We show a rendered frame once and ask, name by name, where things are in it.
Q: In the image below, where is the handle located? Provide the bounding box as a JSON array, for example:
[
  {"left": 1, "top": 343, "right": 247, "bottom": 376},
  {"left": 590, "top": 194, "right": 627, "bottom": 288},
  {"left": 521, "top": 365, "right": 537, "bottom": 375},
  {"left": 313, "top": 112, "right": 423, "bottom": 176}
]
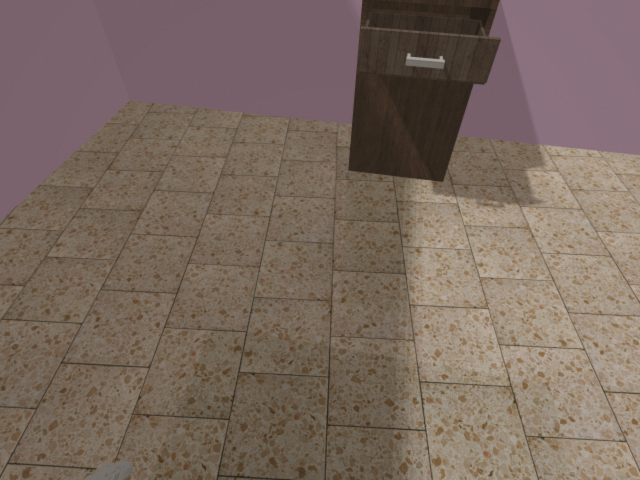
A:
[{"left": 405, "top": 53, "right": 445, "bottom": 69}]

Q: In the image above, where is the drawer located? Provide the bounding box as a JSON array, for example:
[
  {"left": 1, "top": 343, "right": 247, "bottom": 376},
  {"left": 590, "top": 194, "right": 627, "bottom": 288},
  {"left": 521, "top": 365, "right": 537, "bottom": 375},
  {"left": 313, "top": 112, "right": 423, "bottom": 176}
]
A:
[{"left": 357, "top": 12, "right": 501, "bottom": 85}]

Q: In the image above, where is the cabinet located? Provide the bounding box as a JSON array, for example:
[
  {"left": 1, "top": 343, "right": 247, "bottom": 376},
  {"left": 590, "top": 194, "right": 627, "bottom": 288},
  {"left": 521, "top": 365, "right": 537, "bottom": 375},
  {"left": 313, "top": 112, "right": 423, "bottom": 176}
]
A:
[{"left": 348, "top": 0, "right": 500, "bottom": 182}]

